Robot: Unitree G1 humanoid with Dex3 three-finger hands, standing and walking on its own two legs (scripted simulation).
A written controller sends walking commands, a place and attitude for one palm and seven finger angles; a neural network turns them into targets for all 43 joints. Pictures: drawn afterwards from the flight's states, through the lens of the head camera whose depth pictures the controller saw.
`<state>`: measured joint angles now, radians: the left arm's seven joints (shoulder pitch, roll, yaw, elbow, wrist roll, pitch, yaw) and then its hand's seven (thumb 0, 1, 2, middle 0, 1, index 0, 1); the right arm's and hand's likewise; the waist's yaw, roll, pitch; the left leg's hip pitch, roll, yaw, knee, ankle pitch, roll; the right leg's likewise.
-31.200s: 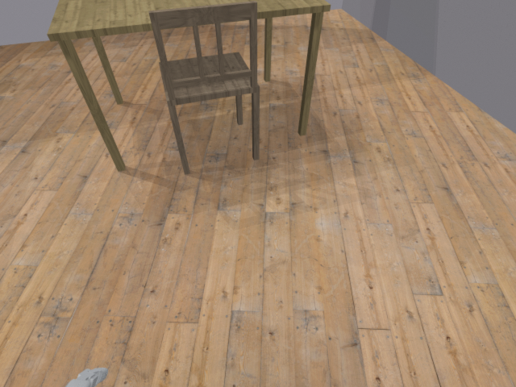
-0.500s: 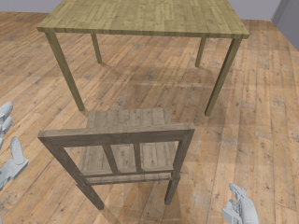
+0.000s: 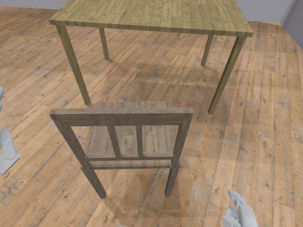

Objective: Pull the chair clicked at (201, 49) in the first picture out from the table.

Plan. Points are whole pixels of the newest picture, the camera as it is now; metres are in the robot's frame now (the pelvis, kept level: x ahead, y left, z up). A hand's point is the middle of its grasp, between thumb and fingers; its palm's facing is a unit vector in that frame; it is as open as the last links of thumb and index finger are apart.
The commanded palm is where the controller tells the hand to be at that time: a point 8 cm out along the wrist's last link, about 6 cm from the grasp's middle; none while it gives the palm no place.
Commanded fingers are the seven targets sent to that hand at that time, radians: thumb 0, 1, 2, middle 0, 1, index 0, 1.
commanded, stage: step back with the hand held close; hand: left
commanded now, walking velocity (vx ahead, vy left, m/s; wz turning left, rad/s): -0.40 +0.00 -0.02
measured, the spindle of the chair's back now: (114, 141) +0.41 +0.16 -0.10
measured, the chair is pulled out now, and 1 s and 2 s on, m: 0.62 0.62 0.62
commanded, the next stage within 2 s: stop stepping back and stand still in 0.22 s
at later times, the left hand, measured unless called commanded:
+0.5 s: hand out of the picture +0.09 +0.23 +0.17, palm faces +0.36 -0.75 -0.55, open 7.4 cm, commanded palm +0.03 +0.27 +0.18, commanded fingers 0.00 0.90 0.90 -0.20 -0.30 -0.20 -0.30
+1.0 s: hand out of the picture +0.04 +0.25 +0.16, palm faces +0.50 -0.75 -0.43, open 7.4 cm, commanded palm -0.01 +0.28 +0.18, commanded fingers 0.00 0.90 0.90 -0.20 -0.30 -0.20 -0.30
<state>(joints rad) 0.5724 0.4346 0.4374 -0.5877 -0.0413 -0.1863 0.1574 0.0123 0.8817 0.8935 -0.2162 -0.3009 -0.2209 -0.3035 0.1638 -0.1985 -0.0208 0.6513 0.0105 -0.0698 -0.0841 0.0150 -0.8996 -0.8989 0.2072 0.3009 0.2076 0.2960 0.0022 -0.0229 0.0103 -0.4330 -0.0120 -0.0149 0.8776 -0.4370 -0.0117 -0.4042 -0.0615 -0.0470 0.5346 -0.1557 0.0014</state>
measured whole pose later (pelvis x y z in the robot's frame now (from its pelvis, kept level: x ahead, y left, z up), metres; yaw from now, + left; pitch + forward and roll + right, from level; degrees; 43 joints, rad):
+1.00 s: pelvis -0.14 -0.02 +0.00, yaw +2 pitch -2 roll -1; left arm 0.52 0.36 0.40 -0.39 -0.02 -0.18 0.17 0.01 0.89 0.89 -0.21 -0.30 -0.21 -0.30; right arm 0.26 -0.19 0.01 0.66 0.02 -0.13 -0.06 0.02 -0.90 -0.90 0.21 0.30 0.21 0.30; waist -0.01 0.03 -0.02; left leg -0.18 0.03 0.00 0.55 -0.33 0.01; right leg -0.28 0.01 -0.03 0.47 -0.15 -0.01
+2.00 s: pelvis -0.14 -0.02 +0.00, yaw +3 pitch -1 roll +0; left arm 0.30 0.14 0.04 0.77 0.01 0.05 0.05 -0.05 1.02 0.89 -0.21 -0.30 -0.21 -0.30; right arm 0.29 -0.16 0.00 0.89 -0.02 0.01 0.00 0.01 -0.91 -0.90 0.21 0.30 0.21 0.30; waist -0.01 -0.05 0.07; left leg -0.19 -0.01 -0.01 0.54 -0.33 0.01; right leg -0.30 -0.02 -0.02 0.54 -0.21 0.00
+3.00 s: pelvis -0.13 -0.02 +0.01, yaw +3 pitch -1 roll +0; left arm 0.30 0.13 0.00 1.07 0.01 0.02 0.04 0.01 0.92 0.89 -0.20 -0.30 -0.20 -0.30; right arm 0.36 -0.12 0.00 1.05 -0.01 -0.01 -0.03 0.00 -0.91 -0.90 0.20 0.30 0.20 0.30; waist -0.01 0.01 0.07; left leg -0.15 0.00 -0.01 0.46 -0.29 0.00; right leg -0.25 0.00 -0.02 0.45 -0.18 -0.01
